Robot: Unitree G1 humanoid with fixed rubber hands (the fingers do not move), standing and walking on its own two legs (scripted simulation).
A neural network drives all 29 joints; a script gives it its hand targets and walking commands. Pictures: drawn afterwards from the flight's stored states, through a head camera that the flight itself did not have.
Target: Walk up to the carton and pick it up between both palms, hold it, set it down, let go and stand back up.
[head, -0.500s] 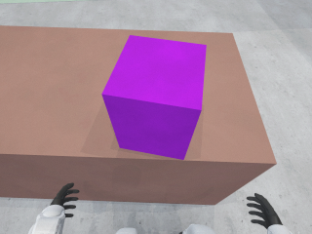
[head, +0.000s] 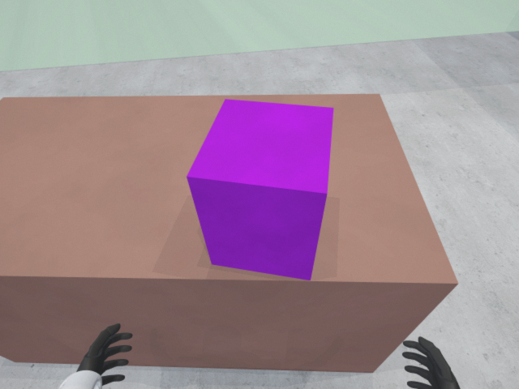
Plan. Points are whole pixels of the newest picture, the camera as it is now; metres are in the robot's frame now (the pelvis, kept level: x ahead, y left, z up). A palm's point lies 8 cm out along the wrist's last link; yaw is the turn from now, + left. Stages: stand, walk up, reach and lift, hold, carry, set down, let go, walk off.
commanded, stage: reach and lift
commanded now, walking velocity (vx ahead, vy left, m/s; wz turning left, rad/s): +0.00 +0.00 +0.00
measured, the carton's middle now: (268, 191) +0.45 +0.04 +0.04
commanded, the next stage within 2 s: none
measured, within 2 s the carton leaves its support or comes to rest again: neither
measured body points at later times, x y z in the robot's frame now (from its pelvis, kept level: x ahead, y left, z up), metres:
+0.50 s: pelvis +0.03 +0.03 +0.01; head +0.04 +0.03 +0.46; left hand +0.19 +0.28 -0.02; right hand +0.19 -0.18 -0.03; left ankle -0.01 +0.14 -0.74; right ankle +0.05 -0.13 -0.74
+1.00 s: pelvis +0.03 +0.03 +0.01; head +0.01 +0.03 +0.46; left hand +0.19 +0.28 +0.03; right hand +0.20 -0.15 +0.02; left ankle -0.01 +0.14 -0.74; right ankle +0.05 -0.13 -0.74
